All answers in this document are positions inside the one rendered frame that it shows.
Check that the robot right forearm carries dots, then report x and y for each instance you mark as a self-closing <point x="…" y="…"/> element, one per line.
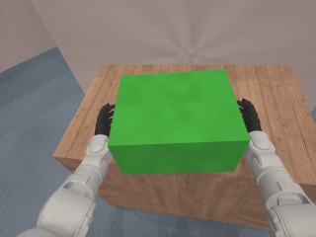
<point x="274" y="181"/>

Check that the pedestal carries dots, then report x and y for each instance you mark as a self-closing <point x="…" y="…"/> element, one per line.
<point x="232" y="197"/>

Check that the carton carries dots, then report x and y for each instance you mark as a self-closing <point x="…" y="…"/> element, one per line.
<point x="177" y="122"/>

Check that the robot left forearm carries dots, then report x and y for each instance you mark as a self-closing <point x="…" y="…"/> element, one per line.
<point x="90" y="174"/>

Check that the right robot upper arm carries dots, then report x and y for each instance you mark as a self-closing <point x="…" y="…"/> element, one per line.
<point x="292" y="220"/>

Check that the left robot upper arm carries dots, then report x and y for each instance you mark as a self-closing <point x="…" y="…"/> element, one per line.
<point x="69" y="214"/>

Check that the right robot hand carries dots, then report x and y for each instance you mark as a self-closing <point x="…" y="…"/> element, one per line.
<point x="249" y="115"/>

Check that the left robot hand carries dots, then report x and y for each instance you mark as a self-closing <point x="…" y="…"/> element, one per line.
<point x="103" y="124"/>

